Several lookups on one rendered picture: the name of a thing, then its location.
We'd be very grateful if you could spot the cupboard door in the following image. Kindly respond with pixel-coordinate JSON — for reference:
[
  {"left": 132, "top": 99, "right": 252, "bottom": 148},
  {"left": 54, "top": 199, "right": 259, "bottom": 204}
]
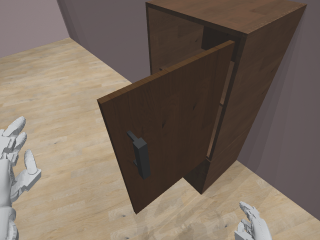
[{"left": 97, "top": 40, "right": 235, "bottom": 214}]

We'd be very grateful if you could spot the robot left forearm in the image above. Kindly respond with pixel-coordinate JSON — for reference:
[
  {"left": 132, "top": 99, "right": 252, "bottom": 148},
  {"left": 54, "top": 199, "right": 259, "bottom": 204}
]
[{"left": 0, "top": 206, "right": 19, "bottom": 240}]

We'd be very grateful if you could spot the right robot hand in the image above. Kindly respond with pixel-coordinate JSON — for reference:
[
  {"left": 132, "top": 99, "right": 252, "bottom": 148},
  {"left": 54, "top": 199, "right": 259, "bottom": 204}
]
[{"left": 234, "top": 201, "right": 273, "bottom": 240}]

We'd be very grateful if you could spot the left robot hand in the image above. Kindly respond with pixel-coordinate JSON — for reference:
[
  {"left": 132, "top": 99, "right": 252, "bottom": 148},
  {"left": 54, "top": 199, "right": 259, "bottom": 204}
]
[{"left": 0, "top": 116, "right": 42, "bottom": 207}]

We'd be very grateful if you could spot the handle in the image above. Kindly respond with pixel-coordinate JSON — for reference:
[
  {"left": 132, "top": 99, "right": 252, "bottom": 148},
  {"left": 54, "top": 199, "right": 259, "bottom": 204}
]
[{"left": 126, "top": 130, "right": 151, "bottom": 180}]

